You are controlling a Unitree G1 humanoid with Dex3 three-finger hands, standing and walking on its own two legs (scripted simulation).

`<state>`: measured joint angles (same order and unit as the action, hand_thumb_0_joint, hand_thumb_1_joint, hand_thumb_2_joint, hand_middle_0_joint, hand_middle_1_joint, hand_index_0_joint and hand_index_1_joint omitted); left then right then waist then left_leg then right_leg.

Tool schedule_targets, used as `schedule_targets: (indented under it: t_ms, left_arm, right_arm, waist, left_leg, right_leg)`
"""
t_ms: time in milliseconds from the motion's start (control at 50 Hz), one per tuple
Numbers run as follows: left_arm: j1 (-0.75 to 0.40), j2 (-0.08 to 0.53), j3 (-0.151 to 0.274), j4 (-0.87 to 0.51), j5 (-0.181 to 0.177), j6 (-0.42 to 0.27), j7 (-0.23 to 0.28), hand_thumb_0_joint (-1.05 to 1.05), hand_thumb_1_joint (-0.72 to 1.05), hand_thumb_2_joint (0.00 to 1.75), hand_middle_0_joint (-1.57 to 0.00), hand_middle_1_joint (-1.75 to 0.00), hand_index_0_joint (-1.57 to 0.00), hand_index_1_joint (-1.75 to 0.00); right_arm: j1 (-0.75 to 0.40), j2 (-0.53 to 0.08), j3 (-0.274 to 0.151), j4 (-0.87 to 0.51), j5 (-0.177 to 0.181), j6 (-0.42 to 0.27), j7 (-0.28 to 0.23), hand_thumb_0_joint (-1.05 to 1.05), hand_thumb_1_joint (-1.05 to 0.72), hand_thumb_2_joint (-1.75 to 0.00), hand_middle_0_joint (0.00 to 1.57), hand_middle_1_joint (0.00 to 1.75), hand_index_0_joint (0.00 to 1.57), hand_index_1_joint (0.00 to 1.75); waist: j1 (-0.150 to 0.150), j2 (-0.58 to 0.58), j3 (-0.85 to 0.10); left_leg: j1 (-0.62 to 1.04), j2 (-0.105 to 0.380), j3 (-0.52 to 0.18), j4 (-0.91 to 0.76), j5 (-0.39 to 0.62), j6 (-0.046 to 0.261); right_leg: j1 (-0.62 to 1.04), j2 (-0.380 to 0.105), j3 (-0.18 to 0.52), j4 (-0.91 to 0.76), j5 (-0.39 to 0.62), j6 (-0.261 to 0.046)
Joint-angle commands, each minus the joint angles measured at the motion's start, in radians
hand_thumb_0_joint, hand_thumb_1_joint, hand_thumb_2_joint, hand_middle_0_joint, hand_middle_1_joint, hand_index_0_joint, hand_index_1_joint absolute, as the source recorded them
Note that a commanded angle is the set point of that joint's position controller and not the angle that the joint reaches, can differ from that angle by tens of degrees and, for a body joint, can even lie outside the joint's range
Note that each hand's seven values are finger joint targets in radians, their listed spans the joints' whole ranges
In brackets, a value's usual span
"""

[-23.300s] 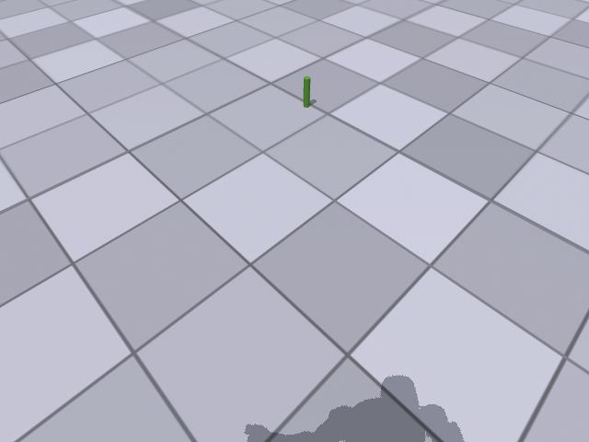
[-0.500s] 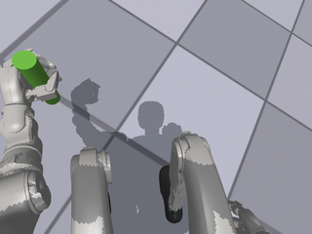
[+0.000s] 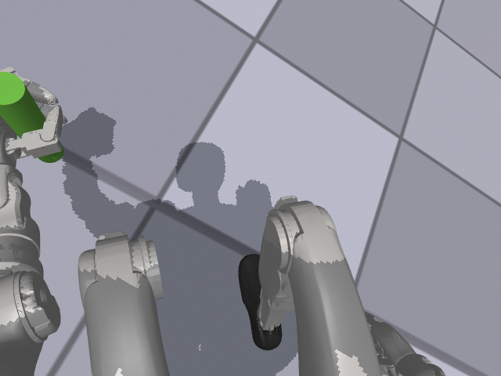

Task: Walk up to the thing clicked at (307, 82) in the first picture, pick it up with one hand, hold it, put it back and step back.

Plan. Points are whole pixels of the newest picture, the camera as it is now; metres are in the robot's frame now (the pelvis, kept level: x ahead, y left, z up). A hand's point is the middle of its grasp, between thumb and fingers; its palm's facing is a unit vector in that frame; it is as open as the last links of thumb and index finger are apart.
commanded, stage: crouch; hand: left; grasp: from the side
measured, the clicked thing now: (31, 126) +0.49 +0.24 -0.09
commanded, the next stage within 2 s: lower in 0.10 s
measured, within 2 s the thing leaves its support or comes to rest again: rests again in 1.96 s
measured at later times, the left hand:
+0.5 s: hand (63, 138) +0.49 +0.21 -0.14, palm faces +0.11 -0.99 -0.01, open 5.0 cm
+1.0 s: hand (69, 142) +0.50 +0.21 -0.17, palm faces +0.13 -0.99 -0.03, open 5.0 cm
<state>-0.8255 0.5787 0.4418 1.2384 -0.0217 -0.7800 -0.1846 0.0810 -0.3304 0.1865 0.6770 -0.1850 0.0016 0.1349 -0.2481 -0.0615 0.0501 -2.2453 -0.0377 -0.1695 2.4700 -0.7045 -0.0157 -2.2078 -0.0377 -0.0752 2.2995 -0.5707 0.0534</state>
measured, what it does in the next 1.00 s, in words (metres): stands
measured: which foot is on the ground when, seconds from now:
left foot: down 0.00-1.00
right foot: down 0.00-1.00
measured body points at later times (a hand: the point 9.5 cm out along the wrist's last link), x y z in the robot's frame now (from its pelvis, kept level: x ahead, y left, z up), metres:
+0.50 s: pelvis +0.00 +0.01 -0.01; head +0.24 +0.12 +0.34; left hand +0.48 +0.26 -0.13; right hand +0.08 -0.27 -0.08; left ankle +0.08 +0.12 -0.29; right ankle +0.13 -0.13 -0.29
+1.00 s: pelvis -0.01 +0.01 -0.02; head +0.25 +0.15 +0.31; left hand +0.48 +0.26 -0.17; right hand +0.08 -0.26 -0.07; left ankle +0.08 +0.12 -0.29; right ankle +0.13 -0.13 -0.29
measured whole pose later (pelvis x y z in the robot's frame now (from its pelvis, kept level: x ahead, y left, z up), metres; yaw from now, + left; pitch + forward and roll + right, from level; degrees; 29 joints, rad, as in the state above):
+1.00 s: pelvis -0.01 +0.01 -0.02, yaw -6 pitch +19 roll -17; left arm -0.85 0.82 0.41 1.49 0.02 -1.00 0.00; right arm -0.07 -0.36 0.45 0.59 -0.32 0.05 0.16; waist -0.34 -0.20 0.25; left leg -2.23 -0.04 -0.30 2.60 -0.72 0.00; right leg -2.13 0.00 -0.18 2.31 -0.54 0.08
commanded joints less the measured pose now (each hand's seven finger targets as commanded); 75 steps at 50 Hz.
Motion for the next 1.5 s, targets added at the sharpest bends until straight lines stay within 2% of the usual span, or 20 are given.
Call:
schedule_targets:
  t_ms: [0,100,240,260,300,340,420,520,640,720,780,840,900,1000,1060,1120,1220,1380,1440,1480]
  left_arm:
    - [-0.301,0.191,0.011,-0.160,-0.005,-0.083,0.006,0.00,0.66,1.30,-1.34,-1.41,-1.35,-1.41]
    - [-0.322,0.221,0.031,-0.188,-0.014,-0.103,0.023,0.00,0.69,1.32,-1.35,-1.42,-1.36,-1.42]
    - [-0.283,0.207,-0.006,-0.109,0.011,-0.111,0.046,0.00,0.61,1.28,-1.39,-1.45,-1.40,-1.44]
    - [-0.286,0.165,-0.035,-0.071,0.011,-0.113,0.046,0.00,0.60,1.29,-1.38,-1.46,-1.39,-1.45]
    - [-0.291,0.169,-0.036,-0.050,0.000,-0.125,0.056,0.00,0.60,1.28,-1.39,-1.45,-1.40,-1.44]
    - [-0.301,0.197,-0.018,-0.050,-0.009,-0.139,0.067,0.00,0.60,1.29,-1.37,-1.45,-1.38,-1.44]
    - [-0.312,0.285,0.020,-0.051,0.006,-0.184,0.092,0.00,0.62,1.30,-1.38,-1.45,-1.39,-1.44]
    - [-0.319,0.322,0.030,-0.028,0.014,-0.228,0.118,0.00,0.61,1.30,-1.38,-1.44,-1.38,-1.44]
    - [-0.311,0.303,-0.026,0.024,0.041,-0.244,0.134,0.00,0.60,1.31,-1.38,-1.46,-1.39,-1.45]
    - [-0.292,0.331,-0.004,0.043,0.026,-0.254,0.160,0.00,0.59,1.32,-1.36,-1.44,-1.37,-1.44]
    - [-0.298,0.335,0.008,0.054,0.007,-0.273,0.176,0.00,0.64,1.34,-1.38,-1.46,-1.38,-1.46]
    - [-0.325,0.345,-0.018,0.078,0.012,-0.283,0.179,0.00,0.63,1.33,-1.36,-1.45,-1.37,-1.45]
    - [-0.313,0.350,-0.042,0.107,0.031,-0.290,0.180,0.00,0.66,1.34,-1.37,-1.46,-1.37,-1.45]
    - [-0.301,0.397,-0.032,0.116,0.038,-0.309,0.186,0.00,0.66,1.34,-1.37,-1.46,-1.38,-1.45]
    - [-0.304,0.380,-0.039,0.133,0.030,-0.312,0.195,0.00,0.64,1.35,-1.38,-1.47,-1.38,-1.46]
    - [-0.317,0.398,-0.038,0.118,0.024,-0.326,0.199,0.00,0.64,1.35,-1.38,-1.46,-1.39,-1.46]
    - [-0.312,0.387,-0.068,0.132,0.048,-0.340,0.205,0.00,0.68,1.35,-1.39,-1.46,-1.40,-1.45]
    - [-0.305,0.402,-0.058,0.156,0.045,-0.352,0.233,0.00,0.64,1.35,-1.38,-1.45,-1.39,-1.45]
    - [-0.301,0.395,-0.067,0.163,0.045,-0.359,0.234,0.00,0.66,1.36,-1.38,-1.45,-1.39,-1.45]
    - [-0.296,0.401,-0.068,0.173,0.042,-0.363,0.236,0.00,0.64,1.33,-1.37,-1.43,-1.37,-1.43]
  right_arm:
    - [0.153,-0.281,-0.069,-0.028,-0.007,0.014,-0.011,0.00,-0.89,-0.90,0.20,0.30,0.20,0.30]
    - [0.142,-0.300,-0.053,-0.037,-0.019,0.022,-0.007,0.00,-0.89,-0.90,0.20,0.30,0.20,0.30]
    - [0.109,-0.314,-0.031,-0.046,-0.032,0.030,-0.001,0.00,-0.90,-0.90,0.20,0.30,0.20,0.30]
    - [0.105,-0.320,-0.023,-0.051,-0.034,0.032,0.001,0.00,-0.90,-0.90,0.20,0.30,0.20,0.30]
    - [0.091,-0.322,-0.010,-0.055,-0.038,0.031,0.003,0.00,-0.90,-0.90,0.20,0.30,0.20,0.30]
    - [0.088,-0.327,0.007,-0.061,-0.043,0.032,0.003,0.00,-0.89,-0.90,0.20,0.30,0.20,0.30]
    - [0.060,-0.333,0.033,-0.066,-0.061,0.036,0.004,0.00,-0.90,-0.90,0.20,0.30,0.20,0.30]
    - [0.032,-0.350,0.065,-0.068,-0.086,0.045,0.005,0.00,-0.91,-0.90,0.20,0.30,0.20,0.30]
    - [0.009,-0.364,0.093,-0.070,-0.106,0.050,0.006,0.00,-0.91,-0.90,0.20,0.30,0.20,0.30]
    - [0.003,-0.371,0.115,-0.082,-0.114,0.057,0.009,0.00,-0.90,-0.90,0.20,0.30,0.20,0.30]
    - [-0.001,-0.378,0.133,-0.086,-0.120,0.056,0.009,0.00,-0.90,-0.90,0.20,0.30,0.20,0.30]
    - [-0.029,-0.375,0.143,-0.090,-0.125,0.055,0.005,0.00,-0.90,-0.90,0.20,0.30,0.20,0.30]
    - [-0.046,-0.373,0.153,-0.095,-0.130,0.056,0.003,0.00,-0.89,-0.90,0.20,0.30,0.20,0.30]
    - [-0.058,-0.388,0.172,-0.099,-0.141,0.063,0.001,0.00,-0.89,-0.90,0.20,0.30,0.20,0.30]
    - [-0.086,-0.394,0.180,-0.108,-0.142,0.063,0.001,0.00,-0.89,-0.90,0.20,0.30,0.20,0.30]
    - [-0.084,-0.394,0.188,-0.106,-0.147,0.062,0.001,0.00,-0.89,-0.90,0.20,0.30,0.20,0.30]
    - [-0.094,-0.400,0.197,-0.098,-0.160,0.061,0.000,0.00,-0.88,-0.90,0.20,0.30,0.20,0.30]
    - [-0.113,-0.402,0.213,-0.110,-0.167,0.067,0.005,0.00,-0.88,-0.90,0.20,0.30,0.20,0.30]
    - [-0.108,-0.408,0.218,-0.106,-0.174,0.067,0.004,0.00,-0.87,-0.90,0.20,0.30,0.20,0.30]
    - [-0.112,-0.405,0.221,-0.106,-0.173,0.065,0.005,0.00,-0.88,-0.90,0.20,0.30,0.20,0.30]
  waist:
    - [-0.037,0.300,-0.657]
    - [-0.049,0.328,-0.665]
    - [-0.068,0.346,-0.576]
    - [-0.098,0.339,-0.543]
    - [-0.104,0.294,-0.526]
    - [-0.106,0.284,-0.522]
    - [-0.098,0.323,-0.545]
    - [-0.124,0.384,-0.521]
    - [-0.165,0.410,-0.467]
    - [-0.162,0.379,-0.475]
    - [-0.181,0.363,-0.468]
    - [-0.194,0.348,-0.427]
    - [-0.198,0.355,-0.393]
    - [-0.195,0.387,-0.400]
    - [-0.205,0.382,-0.354]
    - [-0.207,0.385,-0.369]
    - [-0.229,0.418,-0.354]
    - [-0.227,0.406,-0.341]
    - [-0.246,0.414,-0.333]
    - [-0.242,0.398,-0.338]
  left_leg:
    - [0.373,0.025,0.069,-0.303,0.127,0.017]
    - [0.393,0.028,0.060,-0.290,0.138,0.014]
    - [0.392,0.035,0.035,-0.296,0.109,0.007]
    - [0.400,0.037,0.017,-0.299,0.111,0.004]
    - [0.358,0.034,0.021,-0.275,0.089,0.013]
    - [0.357,0.033,0.018,-0.262,0.096,0.016]
    - [0.391,0.040,0.012,-0.250,0.125,0.010]
    - [0.420,0.049,-0.006,-0.250,0.136,0.000]
    - [0.452,0.058,-0.034,-0.248,0.169,-0.010]
    - [0.426,0.055,-0.039,-0.230,0.166,-0.004]
    - [0.418,0.056,-0.050,-0.220,0.185,-0.001]
    - [0.378,0.057,-0.043,-0.205,0.135,0.007]
    - [0.377,0.059,-0.051,-0.213,0.091,0.005]
    - [0.424,0.064,-0.074,-0.226,0.129,-0.006]
    - [0.414,0.068,-0.088,-0.233,0.095,-0.007]
    - [0.415,0.067,-0.086,-0.224,0.112,-0.005]
    - [0.469,0.074,-0.109,-0.229,0.161,-0.016]
    - [0.464,0.072,-0.116,-0.231,0.156,-0.015]
    - [0.467,0.074,-0.119,-0.229,0.164,-0.015]
    - [0.452,0.072,-0.114,-0.222,0.156,-0.011]
  right_leg:
    - [0.407,0.040,-0.102,-0.163,0.111,-0.072]
    - [0.420,0.043,-0.110,-0.148,0.127,-0.071]
    - [0.356,0.044,-0.128,-0.134,0.104,-0.076]
    - [0.330,0.041,-0.138,-0.127,0.111,-0.076]
    - [0.354,0.048,-0.140,-0.141,0.100,-0.072]
    - [0.375,0.048,-0.143,-0.144,0.109,-0.067]
    - [0.406,0.053,-0.146,-0.129,0.126,-0.067]
    - [0.409,0.058,-0.161,-0.111,0.140,-0.069]
    - [0.388,0.057,-0.185,-0.100,0.171,-0.067]
    - [0.437,0.065,-0.191,-0.108,0.178,-0.059]
    - [0.464,0.066,-0.197,-0.110,0.200,-0.054]
    - [0.447,0.074,-0.197,-0.123,0.164,-0.052]
    - [0.423,0.077,-0.208,-0.130,0.130,-0.053]
    - [0.435,0.079,-0.224,-0.114,0.161,-0.054]
    - [0.405,0.079,-0.231,-0.113,0.140,-0.054]
    - [0.432,0.084,-0.230,-0.118,0.157,-0.052]
    - [0.417,0.082,-0.245,-0.103,0.196,-0.051]
    - [0.427,0.088,-0.254,-0.115,0.193,-0.051]
    - [0.441,0.089,-0.256,-0.118,0.203,-0.048]
    - [0.452,0.094,-0.255,-0.125,0.198,-0.048]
